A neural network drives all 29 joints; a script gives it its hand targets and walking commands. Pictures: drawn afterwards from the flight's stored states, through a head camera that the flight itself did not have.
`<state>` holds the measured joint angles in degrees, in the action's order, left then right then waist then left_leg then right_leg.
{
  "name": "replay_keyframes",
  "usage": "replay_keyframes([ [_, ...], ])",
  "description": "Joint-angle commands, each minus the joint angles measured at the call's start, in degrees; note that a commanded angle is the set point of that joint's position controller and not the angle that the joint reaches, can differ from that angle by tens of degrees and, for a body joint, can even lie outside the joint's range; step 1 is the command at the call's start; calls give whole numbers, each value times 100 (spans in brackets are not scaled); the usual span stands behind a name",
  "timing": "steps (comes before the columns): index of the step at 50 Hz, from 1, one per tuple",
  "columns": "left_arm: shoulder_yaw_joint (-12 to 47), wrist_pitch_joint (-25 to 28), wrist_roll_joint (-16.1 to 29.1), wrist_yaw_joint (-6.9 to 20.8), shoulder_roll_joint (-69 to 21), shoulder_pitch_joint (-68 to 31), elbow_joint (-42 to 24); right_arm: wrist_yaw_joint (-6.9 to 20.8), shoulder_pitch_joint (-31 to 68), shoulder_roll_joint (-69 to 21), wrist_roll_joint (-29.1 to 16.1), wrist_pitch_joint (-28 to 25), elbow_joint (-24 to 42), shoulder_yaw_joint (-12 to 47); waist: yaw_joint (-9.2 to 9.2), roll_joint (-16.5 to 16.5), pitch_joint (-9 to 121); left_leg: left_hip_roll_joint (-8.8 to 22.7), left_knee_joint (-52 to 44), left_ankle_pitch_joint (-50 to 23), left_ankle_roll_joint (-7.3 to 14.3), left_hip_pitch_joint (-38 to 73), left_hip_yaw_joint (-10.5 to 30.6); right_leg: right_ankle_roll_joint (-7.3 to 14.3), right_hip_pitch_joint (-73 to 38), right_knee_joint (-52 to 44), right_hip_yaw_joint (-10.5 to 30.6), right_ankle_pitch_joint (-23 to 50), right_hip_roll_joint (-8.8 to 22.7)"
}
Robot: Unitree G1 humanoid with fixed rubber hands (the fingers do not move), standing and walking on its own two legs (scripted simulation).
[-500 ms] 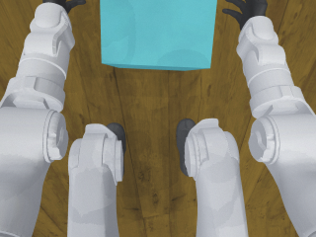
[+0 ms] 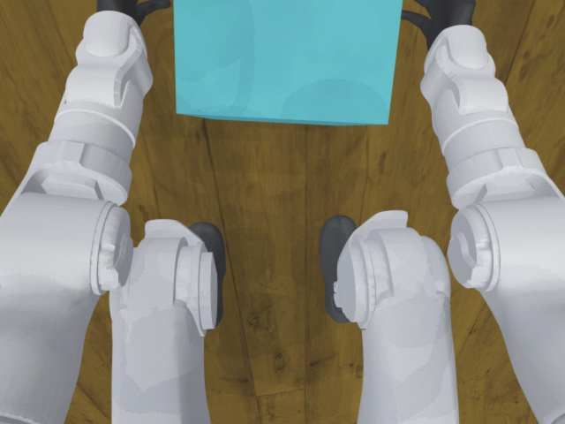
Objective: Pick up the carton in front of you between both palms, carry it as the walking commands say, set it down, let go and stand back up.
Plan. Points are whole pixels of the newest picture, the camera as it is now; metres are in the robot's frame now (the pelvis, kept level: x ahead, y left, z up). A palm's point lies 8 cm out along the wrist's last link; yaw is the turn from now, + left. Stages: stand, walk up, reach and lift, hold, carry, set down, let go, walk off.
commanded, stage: reach and lift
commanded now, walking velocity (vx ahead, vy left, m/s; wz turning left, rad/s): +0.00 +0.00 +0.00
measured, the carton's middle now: (282, 39) +0.52 -0.02 -0.25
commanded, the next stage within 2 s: none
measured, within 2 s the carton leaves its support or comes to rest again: leaves its support in 0.42 s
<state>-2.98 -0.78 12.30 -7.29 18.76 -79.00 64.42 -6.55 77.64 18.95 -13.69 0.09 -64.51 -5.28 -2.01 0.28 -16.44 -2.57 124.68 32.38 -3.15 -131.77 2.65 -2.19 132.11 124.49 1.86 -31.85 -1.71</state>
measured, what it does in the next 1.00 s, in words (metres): rises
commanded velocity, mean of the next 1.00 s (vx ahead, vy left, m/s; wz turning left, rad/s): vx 0.00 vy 0.00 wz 0.00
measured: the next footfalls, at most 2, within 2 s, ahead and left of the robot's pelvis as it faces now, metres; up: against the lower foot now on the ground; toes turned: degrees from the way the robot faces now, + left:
none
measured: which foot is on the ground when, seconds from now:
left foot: down 0.00-1.00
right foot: down 0.00-1.00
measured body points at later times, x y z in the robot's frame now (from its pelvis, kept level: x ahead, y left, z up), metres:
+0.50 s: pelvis +0.00 +0.00 -0.01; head +0.35 +0.00 +0.27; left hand +0.55 +0.13 -0.17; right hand +0.54 -0.18 -0.17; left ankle +0.11 +0.13 -0.34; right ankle +0.11 -0.13 -0.34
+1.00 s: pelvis -0.01 +0.00 +0.11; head +0.25 -0.01 +0.48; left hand +0.51 +0.13 +0.04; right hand +0.49 -0.18 +0.04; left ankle +0.11 +0.13 -0.34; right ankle +0.11 -0.13 -0.34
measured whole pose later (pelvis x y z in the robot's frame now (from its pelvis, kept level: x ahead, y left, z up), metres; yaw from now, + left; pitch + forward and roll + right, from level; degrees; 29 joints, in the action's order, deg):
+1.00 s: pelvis -0.01 +0.00 +0.11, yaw -1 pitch +43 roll +0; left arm -26.8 -18.7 -11.9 -3.6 0.4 -61.1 44.0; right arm -3.5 60.5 1.8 11.6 19.1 -43.4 -27.7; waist -1.3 0.7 9.2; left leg -6.8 103.4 28.7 -4.1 -117.4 4.9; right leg -4.1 118.0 103.0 5.2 -27.7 -6.0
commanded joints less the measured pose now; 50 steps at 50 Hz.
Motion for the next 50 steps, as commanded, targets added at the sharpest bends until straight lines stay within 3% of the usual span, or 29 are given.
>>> replay_keyframes([
  [1,84,110,67,-5,408,-1529,-522,-17,1481,458,-42,-103,567,51,-83,127,6518,-8,-888,-1518,45,3175,-475,-62,-3345,-1019,-338,1710,-11],
  [4,335,115,192,-8,-7,-1819,-509,-20,1753,90,-130,-110,553,252,-94,139,6504,-60,-939,-1436,60,3280,-471,-42,-3405,-1068,-323,1621,-64],
  [7,202,117,-10,-66,-105,-1886,-359,-65,1816,7,80,-106,391,117,-134,174,6403,-114,-990,-1321,45,3348,-452,-46,-3420,-1115,-344,1517,-109],
  [10,716,122,18,240,-1913,-2731,-536,236,2657,-1784,32,-115,530,701,-91,196,6416,-265,-963,-1450,98,3371,-454,14,-3367,-1072,-386,1584,-249],
  [12,947,2,-70,612,-3514,-3269,-517,634,3280,-3330,133,-6,572,965,-115,251,6289,-366,-898,-1406,119,3245,-469,49,-3234,-987,-409,1526,-343],
  [14,870,-163,-314,949,-4548,-3433,-575,1005,3585,-4333,356,186,691,911,-139,240,6072,-474,-853,-1277,150,3074,-531,66,-3070,-928,-490,1372,-421],
  [18,740,-374,-459,1305,-5534,-3439,-1036,1411,3654,-5341,513,422,1153,855,-139,173,6343,-582,-737,-1703,185,3083,-650,76,-3039,-790,-628,1752,-516],
  [23,1301,-556,-92,1323,-6412,-3614,-2137,1507,3706,-6133,176,664,2310,1386,-198,152,8379,-651,-628,-2682,171,4039,-744,33,-3977,-670,-765,2779,-561],
  [27,1697,-842,-38,1227,-6999,-3428,-3023,1441,3560,-6650,72,969,3204,1817,-198,112,10117,-714,-772,-2990,129,4787,-811,-24,-4764,-838,-870,3070,-646],
  [30,1695,-1112,-281,1245,-7249,-3036,-3250,1450,3124,-6994,288,1259,3352,1844,-127,43,10096,-752,-1110,-2459,118,4596,-864,-68,-4820,-1160,-872,2628,-711],
  [34,1130,-1459,-872,1415,-7420,-2410,-2510,1576,2427,-7387,863,1639,2552,1378,13,21,8268,-760,-1748,-1090,141,3677,-905,-16,-3927,-1806,-831,1295,-752],
  [37,518,-1609,-1359,1532,-7404,-2216,-1984,1683,2187,-7433,1380,1792,1994,741,8,-1,7421,-777,-2169,-563,199,3374,-871,43,-3586,-2247,-780,684,-768],
  [42,91,-1622,-1692,1617,-7468,-2222,-1793,1734,2259,-7473,1729,1794,1815,342,16,17,7518,-809,-2681,-571,224,3608,-820,85,-3895,-2741,-708,669,-790],
  [50,253,-1736,-1708,1702,-7801,-1863,-1973,1795,1895,-7815,1761,1896,2010,545,18,-19,8195,-815,-3381,-746,199,4452,-785,39,-4836,-3402,-702,867,-795],
])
